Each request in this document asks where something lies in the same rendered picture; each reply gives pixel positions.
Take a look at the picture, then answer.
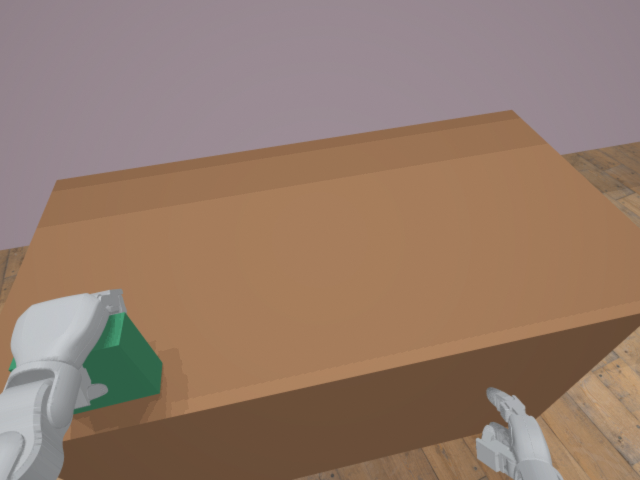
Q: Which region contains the sponge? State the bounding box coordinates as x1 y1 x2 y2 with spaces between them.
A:
9 312 162 414

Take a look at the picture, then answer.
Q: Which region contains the robot left hand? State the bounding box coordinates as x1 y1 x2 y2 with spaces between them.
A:
11 289 127 409

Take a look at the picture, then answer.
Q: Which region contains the robot right hand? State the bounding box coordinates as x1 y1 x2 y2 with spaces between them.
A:
476 387 553 479

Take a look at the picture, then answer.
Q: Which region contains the robot right forearm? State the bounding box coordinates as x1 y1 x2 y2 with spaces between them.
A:
514 460 564 480

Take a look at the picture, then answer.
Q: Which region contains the robot left forearm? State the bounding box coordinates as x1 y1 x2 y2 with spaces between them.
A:
0 360 82 480

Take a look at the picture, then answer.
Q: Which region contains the table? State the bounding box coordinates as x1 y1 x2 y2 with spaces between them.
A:
0 110 640 480

